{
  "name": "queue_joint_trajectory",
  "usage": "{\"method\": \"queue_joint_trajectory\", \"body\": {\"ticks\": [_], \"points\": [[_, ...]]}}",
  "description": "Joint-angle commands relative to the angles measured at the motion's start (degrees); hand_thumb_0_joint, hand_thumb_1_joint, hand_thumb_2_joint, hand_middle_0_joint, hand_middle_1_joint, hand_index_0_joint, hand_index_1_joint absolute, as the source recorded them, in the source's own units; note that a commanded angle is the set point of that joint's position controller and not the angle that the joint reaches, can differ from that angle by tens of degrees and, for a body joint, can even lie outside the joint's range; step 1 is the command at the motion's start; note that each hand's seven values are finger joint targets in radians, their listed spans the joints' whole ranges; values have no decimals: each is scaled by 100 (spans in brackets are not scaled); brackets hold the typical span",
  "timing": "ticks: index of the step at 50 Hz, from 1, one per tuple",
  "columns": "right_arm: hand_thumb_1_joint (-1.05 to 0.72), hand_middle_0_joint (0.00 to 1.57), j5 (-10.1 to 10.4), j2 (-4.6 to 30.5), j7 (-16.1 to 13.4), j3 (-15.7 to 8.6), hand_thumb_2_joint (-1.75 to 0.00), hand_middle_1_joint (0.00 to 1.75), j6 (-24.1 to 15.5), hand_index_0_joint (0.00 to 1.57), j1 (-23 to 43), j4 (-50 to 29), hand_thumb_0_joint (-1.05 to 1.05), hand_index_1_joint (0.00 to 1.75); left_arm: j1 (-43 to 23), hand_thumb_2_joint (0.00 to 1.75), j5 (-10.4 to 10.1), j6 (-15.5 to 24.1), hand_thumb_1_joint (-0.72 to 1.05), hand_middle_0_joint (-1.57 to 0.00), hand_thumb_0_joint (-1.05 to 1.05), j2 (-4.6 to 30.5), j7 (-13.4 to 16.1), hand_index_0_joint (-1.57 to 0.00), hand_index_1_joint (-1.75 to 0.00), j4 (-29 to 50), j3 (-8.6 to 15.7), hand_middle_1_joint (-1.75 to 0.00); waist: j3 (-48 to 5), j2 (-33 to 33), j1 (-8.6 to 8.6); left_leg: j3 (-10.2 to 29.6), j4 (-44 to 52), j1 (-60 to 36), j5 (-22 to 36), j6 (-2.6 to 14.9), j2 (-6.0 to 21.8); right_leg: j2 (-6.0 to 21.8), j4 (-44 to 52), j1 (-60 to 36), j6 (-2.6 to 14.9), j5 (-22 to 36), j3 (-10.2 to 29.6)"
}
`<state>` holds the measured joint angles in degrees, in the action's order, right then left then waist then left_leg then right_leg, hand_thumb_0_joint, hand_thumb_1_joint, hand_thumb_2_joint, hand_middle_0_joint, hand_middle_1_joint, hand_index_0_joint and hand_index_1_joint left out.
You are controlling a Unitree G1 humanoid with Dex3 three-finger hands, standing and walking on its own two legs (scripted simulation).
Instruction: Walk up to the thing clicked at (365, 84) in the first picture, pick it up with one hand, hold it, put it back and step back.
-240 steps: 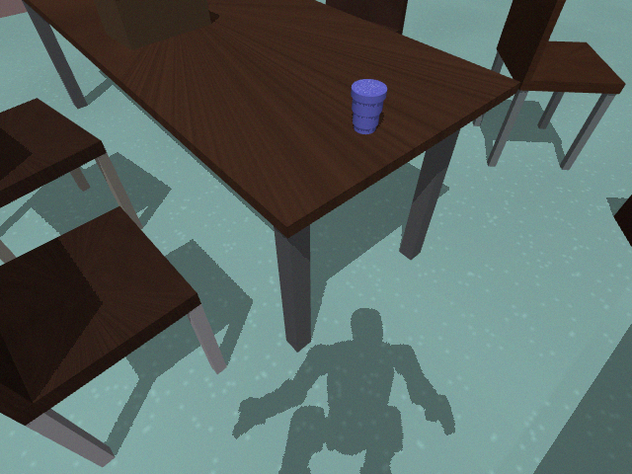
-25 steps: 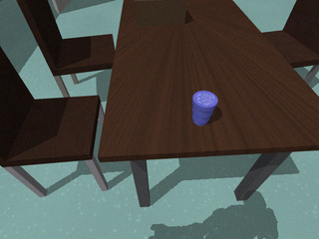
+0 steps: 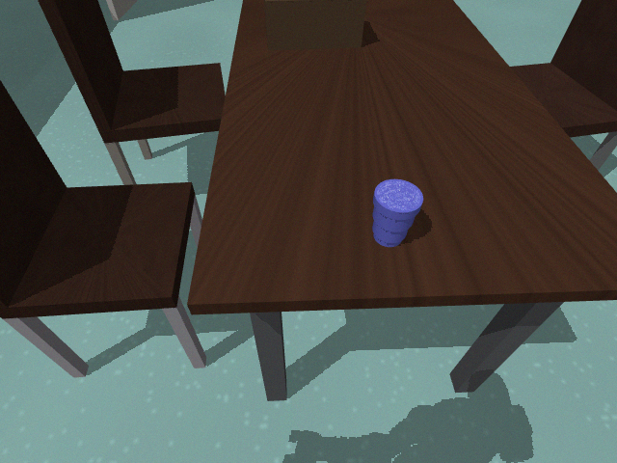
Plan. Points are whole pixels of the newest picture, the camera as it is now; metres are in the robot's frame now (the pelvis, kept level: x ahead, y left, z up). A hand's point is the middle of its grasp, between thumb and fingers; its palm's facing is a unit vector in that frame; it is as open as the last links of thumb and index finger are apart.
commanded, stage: stand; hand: right
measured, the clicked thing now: (393, 216) +0.49 -0.14 +0.02
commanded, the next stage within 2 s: rise first in 1.78 s
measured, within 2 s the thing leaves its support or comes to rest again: neither
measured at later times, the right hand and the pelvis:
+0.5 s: hand out of the picture +0.07 -0.26 -0.16, palm faces -0.02 +0.94 -0.33, open 7.4 cm; pelvis +0.00 +0.00 +0.00, yaw +0 degrees
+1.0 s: hand out of the picture +0.08 -0.26 -0.16, palm faces -0.02 +0.94 -0.34, open 7.4 cm; pelvis +0.00 +0.00 +0.00, yaw +0 degrees
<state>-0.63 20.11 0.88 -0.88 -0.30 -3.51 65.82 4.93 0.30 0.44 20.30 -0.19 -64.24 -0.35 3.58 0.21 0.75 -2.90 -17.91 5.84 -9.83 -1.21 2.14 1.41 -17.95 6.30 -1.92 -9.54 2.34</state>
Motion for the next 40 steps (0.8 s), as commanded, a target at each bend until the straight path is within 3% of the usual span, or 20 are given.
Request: {"method": "queue_joint_trajectory", "body": {"ticks": [1,4,8,18,27,31,40], "points": [[-90,20,24,1212,-79,-234,-90,30,-110,20,194,-338,0,30,-209,90,25,156,90,-20,0,1243,80,-20,-30,354,240,-30,-657,-12,21,449,178,-345,779,162,608,603,213,51,211,1103,338],[-90,20,15,1185,-80,-230,-90,30,-100,20,195,-342,0,30,-233,90,17,137,90,-20,0,1279,82,-20,-30,350,252,-30,-529,18,17,467,264,-246,549,152,593,572,230,123,235,755,330],[-90,20,18,1217,-76,-238,-90,30,-117,20,195,-345,0,30,-144,90,25,139,90,-20,0,1255,68,-20,-30,342,235,-30,-626,-35,-11,480,237,-295,642,165,614,590,202,62,246,850,328],[-90,20,10,1177,-67,-216,-90,30,-99,20,102,-306,0,30,-99,90,22,135,90,-20,0,1290,70,-20,-30,342,229,-30,-432,81,-30,513,317,-157,252,160,577,568,301,215,249,406,357],[-90,20,17,1196,-68,-220,-90,30,-104,20,81,-326,0,30,-30,90,16,141,90,-20,0,1265,65,-20,-30,352,204,-30,-496,51,-45,522,238,-224,457,168,590,570,241,217,256,540,344],[-90,20,13,1193,-74,-202,-90,30,-104,20,47,-314,0,30,-35,90,20,125,90,-20,0,1270,62,-20,-30,367,209,-30,-441,19,-47,529,276,-127,266,158,572,564,259,214,254,390,353],[-90,20,21,1238,-85,-205,-90,30,-122,20,2,-337,0,30,8,90,16,127,90,-20,0,1256,58,-20,-30,361,207,-30,-578,-44,-55,508,229,-254,679,182,595,589,167,91,260,836,337]]}}
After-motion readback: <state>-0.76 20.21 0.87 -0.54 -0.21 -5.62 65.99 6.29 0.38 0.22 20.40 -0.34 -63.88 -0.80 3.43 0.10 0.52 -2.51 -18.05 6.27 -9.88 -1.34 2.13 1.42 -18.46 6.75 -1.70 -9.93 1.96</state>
